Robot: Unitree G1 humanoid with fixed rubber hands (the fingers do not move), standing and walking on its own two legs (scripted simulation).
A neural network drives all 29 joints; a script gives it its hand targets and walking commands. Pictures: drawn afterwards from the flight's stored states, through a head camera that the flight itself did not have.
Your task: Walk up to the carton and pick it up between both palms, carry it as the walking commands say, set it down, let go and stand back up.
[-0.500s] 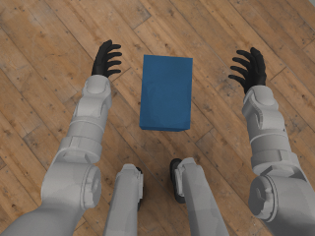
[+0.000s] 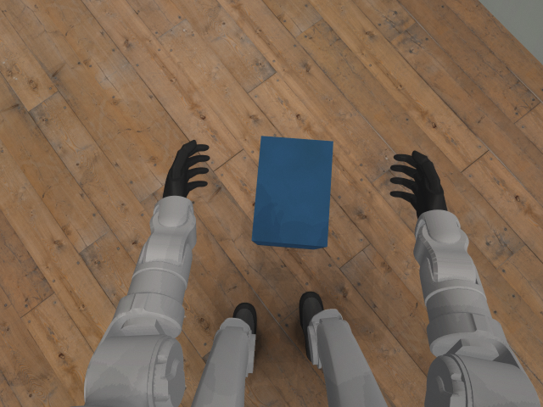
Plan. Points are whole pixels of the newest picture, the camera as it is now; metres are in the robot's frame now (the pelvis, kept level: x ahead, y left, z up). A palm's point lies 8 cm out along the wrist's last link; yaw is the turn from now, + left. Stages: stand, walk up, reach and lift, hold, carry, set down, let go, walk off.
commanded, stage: let go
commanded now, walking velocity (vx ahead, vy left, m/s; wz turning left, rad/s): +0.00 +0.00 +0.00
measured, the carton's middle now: (290, 199) +0.48 -0.05 -0.55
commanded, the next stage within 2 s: stand in 1.10 s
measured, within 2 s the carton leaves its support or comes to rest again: neither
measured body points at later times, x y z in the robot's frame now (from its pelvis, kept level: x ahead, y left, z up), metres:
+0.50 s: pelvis +0.05 +0.00 +0.08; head +0.15 +0.00 +0.52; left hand +0.29 +0.21 -0.01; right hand +0.24 -0.23 -0.01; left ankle +0.05 +0.12 -0.65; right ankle +0.06 -0.10 -0.65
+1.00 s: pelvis +0.06 +0.02 +0.09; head +0.07 +0.02 +0.53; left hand +0.24 +0.26 +0.01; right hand +0.22 -0.21 +0.01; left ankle +0.05 +0.12 -0.65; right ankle +0.06 -0.10 -0.65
